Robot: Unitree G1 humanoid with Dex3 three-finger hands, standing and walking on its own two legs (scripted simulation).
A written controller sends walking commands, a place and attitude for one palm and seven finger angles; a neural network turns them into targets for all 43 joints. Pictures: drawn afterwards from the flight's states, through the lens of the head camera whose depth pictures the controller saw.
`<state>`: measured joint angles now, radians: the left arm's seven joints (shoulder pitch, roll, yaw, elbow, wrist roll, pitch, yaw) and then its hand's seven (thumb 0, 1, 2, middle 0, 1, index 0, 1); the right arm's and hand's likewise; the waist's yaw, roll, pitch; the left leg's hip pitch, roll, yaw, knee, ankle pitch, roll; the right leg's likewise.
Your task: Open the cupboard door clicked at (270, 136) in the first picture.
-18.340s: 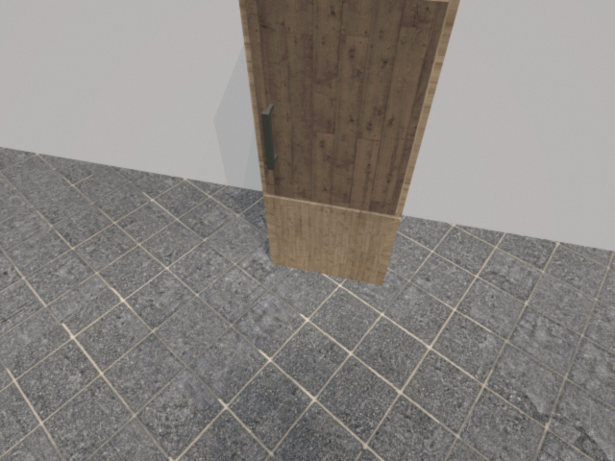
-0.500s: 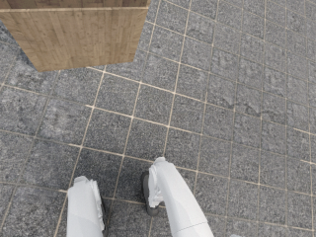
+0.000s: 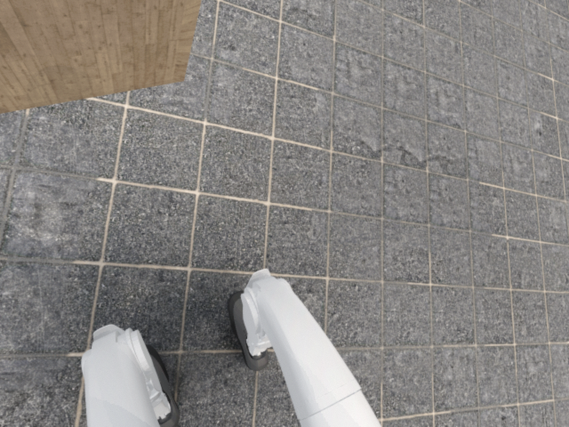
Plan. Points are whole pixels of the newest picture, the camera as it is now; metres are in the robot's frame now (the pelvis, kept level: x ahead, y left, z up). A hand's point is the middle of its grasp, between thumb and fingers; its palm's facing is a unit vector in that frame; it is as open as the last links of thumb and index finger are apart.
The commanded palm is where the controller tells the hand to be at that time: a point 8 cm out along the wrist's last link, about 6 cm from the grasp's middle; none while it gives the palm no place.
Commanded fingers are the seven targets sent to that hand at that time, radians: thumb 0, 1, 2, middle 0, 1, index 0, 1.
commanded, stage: move the hooked fingers beside the handle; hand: left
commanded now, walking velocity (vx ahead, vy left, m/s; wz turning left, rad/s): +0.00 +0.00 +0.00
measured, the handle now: out of the picture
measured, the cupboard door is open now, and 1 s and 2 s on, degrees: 0 0 0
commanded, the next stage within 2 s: slide the fingers in behind the handle in 1.34 s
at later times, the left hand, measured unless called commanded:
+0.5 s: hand out of the picture +0.64 +0.31 +0.08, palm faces +0.21 -0.98 -0.07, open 13.9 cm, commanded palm +0.69 +0.27 +0.08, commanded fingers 0.00 -0.50 0.30 -0.30 -1.20 -0.30 -1.20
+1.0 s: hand out of the picture +0.64 +0.32 +0.09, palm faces +0.20 -0.98 -0.04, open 13.9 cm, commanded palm +0.68 +0.28 +0.08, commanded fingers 0.00 -0.50 0.30 -0.30 -1.20 -0.30 -1.20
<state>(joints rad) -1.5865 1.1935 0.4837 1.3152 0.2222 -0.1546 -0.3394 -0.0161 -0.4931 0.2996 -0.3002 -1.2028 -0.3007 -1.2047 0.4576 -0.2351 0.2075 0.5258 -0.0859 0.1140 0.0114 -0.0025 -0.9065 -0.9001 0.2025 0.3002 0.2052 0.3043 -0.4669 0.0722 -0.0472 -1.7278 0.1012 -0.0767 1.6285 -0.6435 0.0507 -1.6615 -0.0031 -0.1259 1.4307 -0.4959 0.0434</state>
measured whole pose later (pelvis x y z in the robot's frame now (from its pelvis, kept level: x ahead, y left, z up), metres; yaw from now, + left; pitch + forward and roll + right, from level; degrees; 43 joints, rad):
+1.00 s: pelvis +0.00 -0.01 -0.01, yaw +0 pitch +41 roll -13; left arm -1.66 1.25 0.43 1.34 0.22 -0.10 -0.37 -0.02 -0.49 0.30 -0.30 -1.20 -0.30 -1.20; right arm 0.45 -0.25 0.22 0.52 -0.07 0.10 0.02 0.00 -0.91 -0.90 0.20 0.30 0.20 0.30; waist -0.48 0.08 -0.06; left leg -1.75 0.11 -0.09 1.65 -0.64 0.04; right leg -1.69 0.01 -0.13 1.45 -0.50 0.03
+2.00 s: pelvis +0.00 -0.01 +0.00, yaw +0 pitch +42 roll -13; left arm -1.70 1.17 0.37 1.32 0.23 -0.08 -0.29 -0.02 -0.49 0.30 -0.30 -1.20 -0.27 -1.23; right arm 0.48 -0.23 0.19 0.55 -0.09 0.08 0.05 0.00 -0.91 -0.90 0.20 0.30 0.20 0.30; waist -0.48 0.07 -0.06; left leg -1.76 0.09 -0.11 1.64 -0.63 0.04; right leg -1.68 0.00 -0.14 1.44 -0.49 0.03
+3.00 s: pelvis -0.01 -0.01 +0.01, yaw +3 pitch +41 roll -13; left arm -1.68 1.01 0.27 1.35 0.17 -0.11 -0.12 -0.02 -0.49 0.30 -0.30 -1.20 -0.11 -1.24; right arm 0.45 -0.22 0.15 0.65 -0.12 0.00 0.08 0.00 -0.91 -0.90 0.20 0.30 0.20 0.30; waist -0.44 0.05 -0.06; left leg -1.72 0.07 -0.13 1.59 -0.60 0.02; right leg -1.63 -0.01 -0.16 1.40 -0.48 0.02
